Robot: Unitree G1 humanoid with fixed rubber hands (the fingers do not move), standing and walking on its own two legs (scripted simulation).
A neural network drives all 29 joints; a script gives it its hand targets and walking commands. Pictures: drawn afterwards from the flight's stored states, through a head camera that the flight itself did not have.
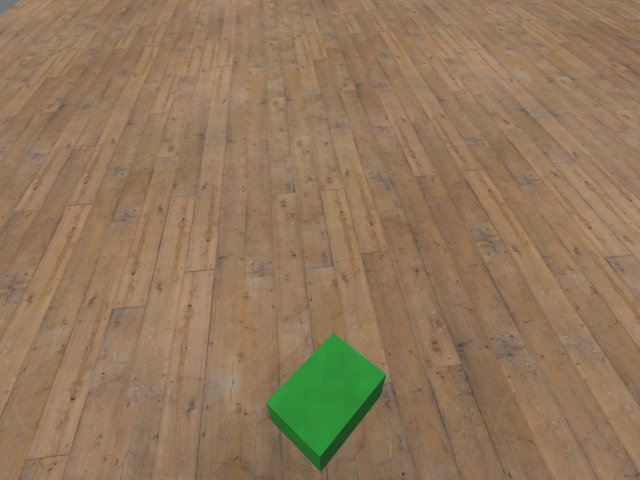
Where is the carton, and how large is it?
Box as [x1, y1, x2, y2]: [266, 333, 385, 470]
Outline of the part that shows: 333,333 266,402 272,421 320,470 380,395 385,376 383,372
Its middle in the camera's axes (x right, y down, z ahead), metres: +0.03 +0.48 +1.15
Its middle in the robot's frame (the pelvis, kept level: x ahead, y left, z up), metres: +0.48 +0.02 -0.70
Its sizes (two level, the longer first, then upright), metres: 0.288 0.203 0.164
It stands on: the floor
